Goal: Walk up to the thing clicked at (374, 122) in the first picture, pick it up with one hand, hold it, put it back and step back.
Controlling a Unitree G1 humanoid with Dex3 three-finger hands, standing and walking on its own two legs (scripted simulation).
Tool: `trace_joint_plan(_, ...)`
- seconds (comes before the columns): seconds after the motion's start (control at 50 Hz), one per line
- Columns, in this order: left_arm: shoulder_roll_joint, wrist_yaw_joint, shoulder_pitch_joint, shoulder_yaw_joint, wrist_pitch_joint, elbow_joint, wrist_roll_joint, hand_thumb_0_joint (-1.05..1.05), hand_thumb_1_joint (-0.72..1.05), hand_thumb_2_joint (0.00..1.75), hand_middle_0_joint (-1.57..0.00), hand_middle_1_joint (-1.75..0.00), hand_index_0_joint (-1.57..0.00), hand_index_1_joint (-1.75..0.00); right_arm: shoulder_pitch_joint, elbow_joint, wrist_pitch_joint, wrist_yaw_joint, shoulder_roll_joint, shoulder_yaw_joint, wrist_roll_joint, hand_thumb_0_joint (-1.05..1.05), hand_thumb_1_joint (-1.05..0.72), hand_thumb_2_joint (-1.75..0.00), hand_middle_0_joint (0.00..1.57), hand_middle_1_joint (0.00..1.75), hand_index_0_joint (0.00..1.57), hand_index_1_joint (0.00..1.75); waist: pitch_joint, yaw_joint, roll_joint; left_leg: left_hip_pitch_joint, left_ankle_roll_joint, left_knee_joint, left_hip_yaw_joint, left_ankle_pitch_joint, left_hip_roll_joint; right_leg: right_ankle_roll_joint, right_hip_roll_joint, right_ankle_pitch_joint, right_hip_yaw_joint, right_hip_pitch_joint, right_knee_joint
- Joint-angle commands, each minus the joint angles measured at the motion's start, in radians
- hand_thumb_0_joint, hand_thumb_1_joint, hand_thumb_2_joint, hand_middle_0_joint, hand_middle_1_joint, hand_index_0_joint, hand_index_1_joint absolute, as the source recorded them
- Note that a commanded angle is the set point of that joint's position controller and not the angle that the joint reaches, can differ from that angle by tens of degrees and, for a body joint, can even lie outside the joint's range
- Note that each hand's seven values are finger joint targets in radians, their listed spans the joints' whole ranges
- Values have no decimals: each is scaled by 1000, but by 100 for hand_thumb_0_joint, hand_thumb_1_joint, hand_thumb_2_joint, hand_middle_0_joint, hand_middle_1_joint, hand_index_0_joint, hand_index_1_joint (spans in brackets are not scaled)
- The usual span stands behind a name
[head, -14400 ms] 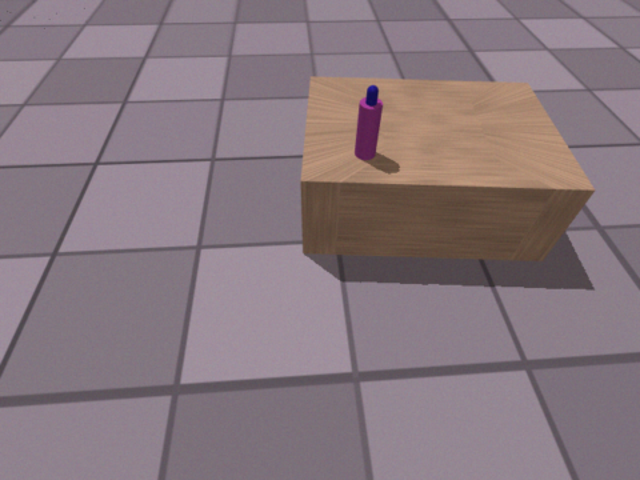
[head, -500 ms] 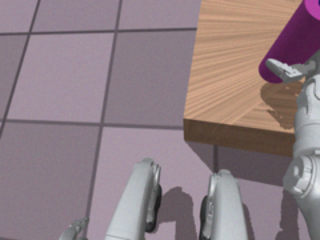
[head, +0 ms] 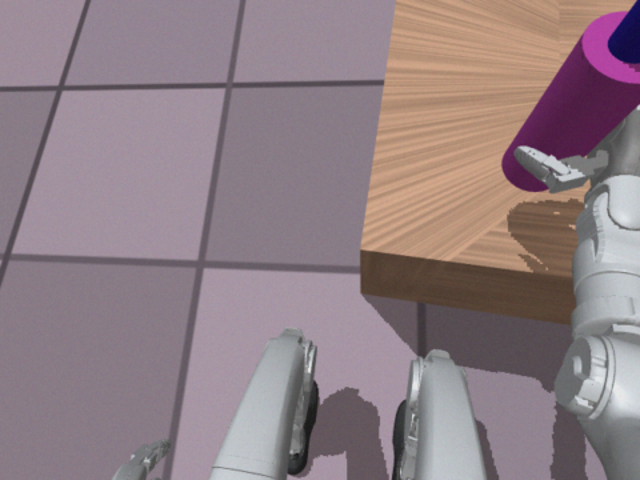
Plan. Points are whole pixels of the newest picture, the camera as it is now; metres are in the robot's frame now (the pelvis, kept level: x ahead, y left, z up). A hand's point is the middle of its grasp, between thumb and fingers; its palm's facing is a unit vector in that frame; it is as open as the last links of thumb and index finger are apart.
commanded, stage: lift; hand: right
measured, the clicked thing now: (584, 102) +0.52 -0.20 +0.06
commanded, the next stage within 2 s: hold in 1.44 s
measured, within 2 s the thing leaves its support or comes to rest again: neither
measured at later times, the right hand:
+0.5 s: hand (627, 136) +0.44 -0.20 +0.12, palm faces +0.19 +0.98 -0.04, open 10.6 cm
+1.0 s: hand out of the picture +0.41 -0.19 +0.18, palm faces +0.18 +0.98 -0.03, open 10.6 cm
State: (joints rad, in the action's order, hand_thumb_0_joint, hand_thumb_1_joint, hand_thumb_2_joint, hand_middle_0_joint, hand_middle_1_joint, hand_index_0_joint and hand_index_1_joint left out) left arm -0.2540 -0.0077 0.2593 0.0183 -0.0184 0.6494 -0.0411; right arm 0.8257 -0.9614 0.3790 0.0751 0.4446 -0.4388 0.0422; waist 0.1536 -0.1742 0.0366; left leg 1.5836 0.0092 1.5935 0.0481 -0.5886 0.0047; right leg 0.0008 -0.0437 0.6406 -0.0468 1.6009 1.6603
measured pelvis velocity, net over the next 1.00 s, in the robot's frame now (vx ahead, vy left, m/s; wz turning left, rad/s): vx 0.04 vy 0.00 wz -0.03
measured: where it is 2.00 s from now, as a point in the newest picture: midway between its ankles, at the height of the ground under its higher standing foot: (350, 454)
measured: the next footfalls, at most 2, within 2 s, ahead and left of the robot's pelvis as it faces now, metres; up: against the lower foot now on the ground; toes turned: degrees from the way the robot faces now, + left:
none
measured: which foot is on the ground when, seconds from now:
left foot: down 0.00-1.00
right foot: down 0.00-1.00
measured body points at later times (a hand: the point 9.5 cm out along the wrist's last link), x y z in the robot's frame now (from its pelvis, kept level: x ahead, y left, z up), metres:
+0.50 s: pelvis +0.02 +0.00 +0.09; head +0.14 -0.02 +0.53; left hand +0.11 +0.26 -0.02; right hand +0.43 -0.25 +0.12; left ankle +0.07 +0.13 -0.53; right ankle +0.05 -0.12 -0.53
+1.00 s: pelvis +0.04 +0.00 +0.15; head +0.12 -0.01 +0.59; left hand +0.15 +0.25 +0.03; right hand +0.40 -0.24 +0.18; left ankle +0.07 +0.13 -0.53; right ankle +0.05 -0.12 -0.53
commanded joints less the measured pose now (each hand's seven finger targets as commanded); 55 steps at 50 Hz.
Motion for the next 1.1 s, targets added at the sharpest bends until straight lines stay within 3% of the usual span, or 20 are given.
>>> trace_joint_plan(0.0,-193,21,166,-81,26,-47,6,0,91,89,-19,-30,-20,-29,491,398,123,-24,279,-37,55,0,-13,-135,128,147,133,147,795,20,181,-455,-41,-230,-5,336,-24,-19,18,-391,-11,-598,-238)
trace_joint_plan(0.04,-190,24,157,-87,31,-38,9,0,92,89,-19,-30,-20,-29,422,338,114,-29,204,-7,62,0,-11,-135,128,147,133,147,689,12,144,-458,-43,-258,-4,308,-25,-20,22,-340,-8,-557,-270)
trace_joint_plan(0.1,-184,28,150,-85,36,-42,11,0,91,90,-19,-30,-19,-29,405,421,125,-40,248,-18,53,0,-10,-134,127,146,133,146,708,43,159,-498,-44,-283,-7,328,-23,-18,18,-373,-5,-621,-304)
trace_joint_plan(0.18,-172,32,139,-92,48,-38,12,0,91,90,-19,-30,-19,-29,325,424,116,-45,143,32,67,0,-12,-135,129,147,134,147,648,31,117,-559,-40,-338,-8,352,-23,-20,19,-371,0,-646,-349)
trace_joint_plan(0.22,-159,34,132,-85,49,-38,17,0,91,90,-19,-30,-19,-29,292,462,111,-54,157,23,68,0,-11,-136,129,148,134,148,648,57,121,-597,-42,-367,-9,335,-24,-17,21,-360,1,-678,-389)
trace_joint_plan(0.3,-163,36,111,-90,58,-44,24,0,89,91,-19,-29,-19,-29,197,508,101,-59,93,69,80,0,-10,-135,129,148,134,148,564,76,130,-609,-47,-423,3,305,-28,-5,13,-344,-16,-760,-482)
trace_joint_plan(0.36,-157,42,91,-92,71,-60,30,0,88,91,-19,-29,-18,-30,144,563,89,-63,35,118,92,0,-10,-136,129,148,134,148,539,63,93,-690,-42,-481,1,320,-29,-11,18,-339,-6,-795,-523)
trace_joint_plan(0.4,-157,46,82,-92,81,-51,33,0,88,92,-19,-29,-18,-30,113,578,85,-71,45,102,100,0,-9,-136,129,149,135,149,487,75,84,-707,-40,-506,-2,319,-29,-10,17,-336,-4,-801,-550)
trace_joint_plan(0.44,-154,47,87,-96,90,-43,33,0,87,92,-19,-29,-18,-30,65,545,84,-70,-12,138,103,0,-8,-135,128,148,134,148,451,63,45,-736,-37,-534,-1,335,-31,-13,17,-347,-5,-817,-571)
trace_joint_plan(0.54,-144,50,79,-94,101,-43,27,0,87,92,-18,-29,-17,-30,56,642,106,-80,17,137,98,0,-8,-132,127,145,132,145,435,91,81,-826,-37,-590,-12,378,-29,-9,21,-396,12,-903,-634)
trace_joint_plan(0.56,-140,50,72,-93,103,-39,26,0,88,92,-18,-29,-17,-29,7,603,105,-78,-27,160,100,0,-8,-132,126,144,131,144,417,83,64,-834,-35,-602,-13,388,-29,-10,21,-400,15,-905,-640)
trace_joint_plan(0.62,-137,51,63,-92,110,-43,25,0,88,91,-18,-29,-18,-29,29,677,117,-83,-9,157,102,0,-9,-133,127,146,132,146,411,96,93,-862,-35,-634,-15,380,-29,-4,23,-396,16,-959,-685)
trace_joint_plan(0.76,-124,52,53,-89,111,-44,25,0,89,91,-18,-29,-18,-29,-114,663,119,-86,-69,184,113,0,-4,-133,126,146,132,146,398,110,43,-982,-26,-684,-22,478,-24,-6,26,-487,27,-1001,-722)
trace_joint_plan(0.78,-126,53,57,-89,110,-48,27,0,89,91,-18,-29,-18,-29,-83,703,122,-90,-32,154,112,0,-4,-132,126,145,131,145,405,116,46,-993,-25,-692,-23,488,-24,-7,25,-499,28,-1020,-728)
trace_joint_plan(0.8,-123,54,51,-86,110,-45,27,0,89,91,-18,-29,-18,-29,-117,673,118,-88,-56,179,108,0,-5,-132,126,145,132,145,375,112,50,-983,-27,-695,-17,480,-26,-2,22,-510,23,-1035,-745)
trace_joint_plan(0.94,-108,60,45,-82,108,-50,31,0,90,90,-18,-29,-18,-29,-177,701,116,-86,-84,190,117,0,-4,-131,125,144,130,144,348,115,-4,-1064,-19,-752,-31,525,-19,-14,26,-512,39,-1056,-774)
trace_joint_plan(0.96,-121,60,45,-92,109,-48,32,0,91,90,-18,-30,-18,-29,-206,665,107,-81,-122,214,121,0,-5,-131,125,144,130,144,323,104,-23,-1060,-18,-758,-28,524,-20,-13,25,-515,36,-1055,-783)
trace_joint_plan(1.02,-118,59,24,-85,110,-52,32,0,91,89,-18,-29,-18,-29,-182,701,114,-86,-74,187,116,0,-5,-131,125,144,131,144,285,127,27,-1036,-25,-774,-19,462,-25,-4,19,-491,30,-1085,-820)
trace_joint_plan(1.06,-112,60,19,-87,112,-57,30,0,90,89,-18,-30,-18,-29,-209,712,118,-86,-110,210,119,0,-5,-131,123,142,128,142,289,122,6,-1067,-21,-786,-20,465,-24,-7,22,-474,33,-1083,-826)
trace_joint_plan(1.08,-115,60,19,-88,113,-54,32,0,91,89,-18,-30,-19,-29,-209,718,120,-87,-90,188,121,0,-5,-130,123,142,128,142,287,130,11,-1067,-22,-787,-18,458,-25,-6,20,-474,29,-1083,-834)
